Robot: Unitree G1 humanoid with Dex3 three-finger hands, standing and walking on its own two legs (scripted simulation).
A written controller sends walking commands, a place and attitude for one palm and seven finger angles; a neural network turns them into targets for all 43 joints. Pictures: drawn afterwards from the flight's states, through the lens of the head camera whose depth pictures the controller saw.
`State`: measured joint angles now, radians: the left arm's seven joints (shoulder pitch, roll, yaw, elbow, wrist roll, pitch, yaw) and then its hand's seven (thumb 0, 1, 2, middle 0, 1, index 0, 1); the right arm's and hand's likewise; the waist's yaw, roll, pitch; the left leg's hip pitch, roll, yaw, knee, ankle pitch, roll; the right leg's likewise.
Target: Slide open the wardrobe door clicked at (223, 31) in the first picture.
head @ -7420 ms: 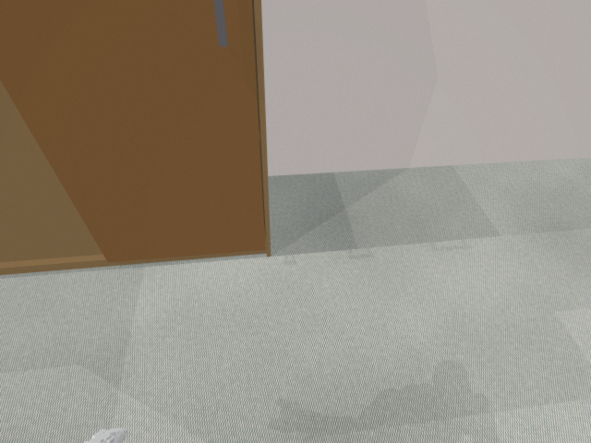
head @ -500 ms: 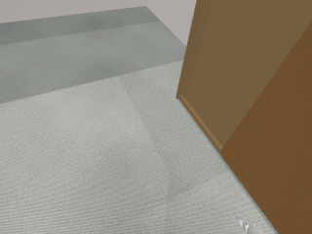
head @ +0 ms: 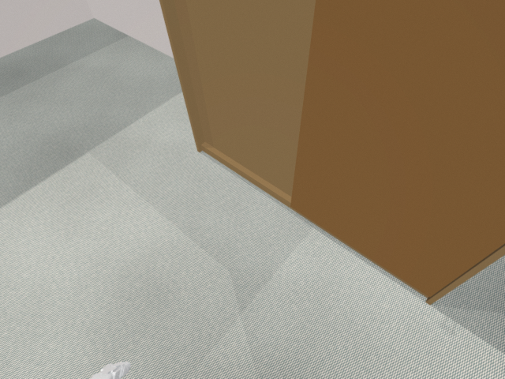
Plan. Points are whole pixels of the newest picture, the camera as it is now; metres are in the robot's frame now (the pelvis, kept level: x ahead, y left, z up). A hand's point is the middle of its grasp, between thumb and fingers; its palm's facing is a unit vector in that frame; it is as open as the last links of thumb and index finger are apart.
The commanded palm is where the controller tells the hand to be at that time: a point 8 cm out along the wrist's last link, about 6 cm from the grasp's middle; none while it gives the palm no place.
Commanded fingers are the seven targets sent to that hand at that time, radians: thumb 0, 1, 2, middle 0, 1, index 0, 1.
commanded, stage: turn to face it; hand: right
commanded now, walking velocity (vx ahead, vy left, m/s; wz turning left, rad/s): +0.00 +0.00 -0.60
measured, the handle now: out of the picture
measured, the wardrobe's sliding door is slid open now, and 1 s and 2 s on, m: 0.00 0.00 0.00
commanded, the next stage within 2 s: take the last steps up to it in 1.00 s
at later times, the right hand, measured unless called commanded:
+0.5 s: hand out of the picture +0.10 -0.23 -0.13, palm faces +0.25 +0.93 -0.26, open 7.3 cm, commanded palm none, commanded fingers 0.00 -0.90 -0.90 0.20 0.30 0.20 0.30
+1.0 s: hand out of the picture -0.11 -0.15 -0.15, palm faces +0.56 +0.79 -0.26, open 7.3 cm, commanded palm none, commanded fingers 0.00 -0.90 -0.90 0.20 0.30 0.20 0.30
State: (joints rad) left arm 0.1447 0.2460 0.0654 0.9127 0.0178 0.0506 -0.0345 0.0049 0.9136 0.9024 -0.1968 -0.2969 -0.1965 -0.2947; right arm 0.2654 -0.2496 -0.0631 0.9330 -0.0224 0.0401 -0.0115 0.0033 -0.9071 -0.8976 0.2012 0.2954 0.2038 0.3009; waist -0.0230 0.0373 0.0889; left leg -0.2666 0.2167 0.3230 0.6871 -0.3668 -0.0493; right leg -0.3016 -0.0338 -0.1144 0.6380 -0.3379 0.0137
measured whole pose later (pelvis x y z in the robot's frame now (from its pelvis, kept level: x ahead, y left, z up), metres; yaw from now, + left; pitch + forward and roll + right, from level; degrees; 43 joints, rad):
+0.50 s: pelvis +0.00 +0.01 +0.02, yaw -15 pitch +0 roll +1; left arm 0.26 0.21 0.06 0.93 0.03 0.04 0.00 0.00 0.91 0.90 -0.20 -0.30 -0.20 -0.30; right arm 0.08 -0.23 -0.06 0.87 -0.01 0.06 -0.02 0.00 -0.91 -0.90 0.20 0.29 0.20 0.30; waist 0.06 -0.02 0.07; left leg -0.39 0.04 -0.01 0.82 -0.42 -0.11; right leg -0.26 0.08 0.13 0.48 -0.21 -0.04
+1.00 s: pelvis -0.02 +0.04 +0.01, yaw -33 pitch +0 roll -1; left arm 0.17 0.26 0.07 0.95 0.01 0.07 -0.02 0.00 0.91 0.90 -0.20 -0.30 -0.20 -0.29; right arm 0.26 -0.21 -0.04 0.94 -0.03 0.02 -0.01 0.00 -0.91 -0.90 0.20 0.30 0.20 0.30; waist -0.03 0.01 0.08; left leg -0.24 0.15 0.23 0.55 -0.29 -0.02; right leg -0.32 -0.04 -0.04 0.79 -0.44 0.07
